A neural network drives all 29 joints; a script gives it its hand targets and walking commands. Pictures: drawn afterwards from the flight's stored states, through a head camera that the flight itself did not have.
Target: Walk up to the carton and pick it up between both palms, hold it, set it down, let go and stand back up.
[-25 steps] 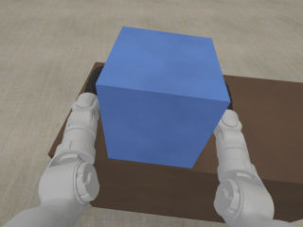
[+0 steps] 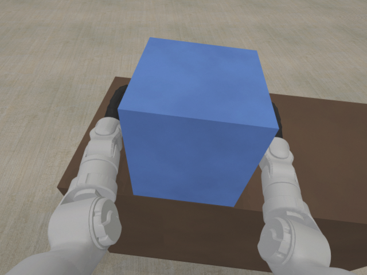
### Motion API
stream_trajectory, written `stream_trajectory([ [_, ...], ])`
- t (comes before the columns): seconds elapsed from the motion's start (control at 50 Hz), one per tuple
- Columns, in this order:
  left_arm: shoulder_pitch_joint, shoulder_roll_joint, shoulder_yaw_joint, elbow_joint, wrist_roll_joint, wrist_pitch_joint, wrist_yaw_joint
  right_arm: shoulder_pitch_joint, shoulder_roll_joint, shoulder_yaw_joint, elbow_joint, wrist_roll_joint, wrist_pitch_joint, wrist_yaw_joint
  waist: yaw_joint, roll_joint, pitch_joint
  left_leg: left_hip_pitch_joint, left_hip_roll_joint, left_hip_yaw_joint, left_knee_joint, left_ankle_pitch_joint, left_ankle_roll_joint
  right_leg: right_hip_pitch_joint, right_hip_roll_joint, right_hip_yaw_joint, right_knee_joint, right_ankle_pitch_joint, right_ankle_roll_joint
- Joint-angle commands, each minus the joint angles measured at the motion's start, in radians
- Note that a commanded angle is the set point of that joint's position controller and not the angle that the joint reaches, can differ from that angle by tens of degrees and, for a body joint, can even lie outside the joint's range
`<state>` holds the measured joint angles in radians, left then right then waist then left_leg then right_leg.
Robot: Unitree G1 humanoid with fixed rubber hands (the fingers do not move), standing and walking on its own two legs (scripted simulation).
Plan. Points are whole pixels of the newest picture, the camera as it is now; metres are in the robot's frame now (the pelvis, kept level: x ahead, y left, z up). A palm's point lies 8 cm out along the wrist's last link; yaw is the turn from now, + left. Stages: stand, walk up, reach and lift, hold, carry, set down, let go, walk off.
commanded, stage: set down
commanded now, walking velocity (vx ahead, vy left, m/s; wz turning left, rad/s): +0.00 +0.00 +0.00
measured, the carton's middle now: (193, 124) +0.46 -0.05 +0.07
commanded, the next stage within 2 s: none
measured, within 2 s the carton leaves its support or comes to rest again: neither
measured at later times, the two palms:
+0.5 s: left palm (113, 122) +0.44 +0.14 +0.10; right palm (269, 135) +0.39 -0.21 +0.10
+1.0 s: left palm (113, 123) +0.44 +0.14 +0.10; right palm (269, 136) +0.39 -0.22 +0.10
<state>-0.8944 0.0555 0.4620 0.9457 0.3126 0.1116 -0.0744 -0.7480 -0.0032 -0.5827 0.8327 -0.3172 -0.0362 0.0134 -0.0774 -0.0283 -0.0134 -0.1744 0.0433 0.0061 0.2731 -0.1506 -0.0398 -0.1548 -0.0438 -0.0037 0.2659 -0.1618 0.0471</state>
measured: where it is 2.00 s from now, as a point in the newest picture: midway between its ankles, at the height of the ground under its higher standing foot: outside the picture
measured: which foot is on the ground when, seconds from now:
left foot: down 0.00-1.00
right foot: down 0.00-1.00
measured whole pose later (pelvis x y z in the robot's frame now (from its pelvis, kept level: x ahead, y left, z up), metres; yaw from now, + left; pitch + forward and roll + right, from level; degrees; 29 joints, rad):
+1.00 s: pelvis +0.00 +0.00 +0.00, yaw -1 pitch +3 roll +0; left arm -0.87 0.02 0.55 0.88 0.36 0.07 -0.13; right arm -0.73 0.05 -0.63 0.72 -0.40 -0.06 0.05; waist -0.06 -0.04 0.03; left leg -0.16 0.04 0.02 0.24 -0.14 -0.04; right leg -0.16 -0.05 0.01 0.27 -0.16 0.05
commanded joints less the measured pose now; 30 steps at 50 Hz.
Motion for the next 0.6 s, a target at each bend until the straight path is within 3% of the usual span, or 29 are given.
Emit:
stream_trajectory([
  [0.0, -0.555, -0.392, -0.157, -0.056, -0.012, -0.033, -0.1, -0.592, 0.41, 0.273, -0.098, -0.027, -0.051, 0.13, 0.009, -0.011, -0.442, 0.179, -0.066, 0.108, 0.0, 0.212, 0.008, 0.13, 0.063, -0.124, 0.04, 0.422, 0.064],
  [0.28, -0.505, -0.42, -0.17, -0.076, 0.015, -0.041, -0.092, -0.517, 0.393, 0.228, -0.066, -0.053, -0.067, 0.139, 0.003, 0.066, -0.418, 0.313, -0.045, 0.108, 0.046, 0.341, -0.027, -0.01, 0.078, -0.146, 0.002, 0.313, 0.037],
  [0.58, -0.456, -0.405, -0.13, -0.076, 0.04, -0.04, -0.11, -0.456, 0.404, 0.223, -0.09, -0.082, -0.047, 0.139, 0.001, 0.019, -0.344, 0.249, -0.056, 0.113, 0.01, 0.244, 0.003, 0.033, 0.067, -0.135, 0.01, 0.325, 0.063],
])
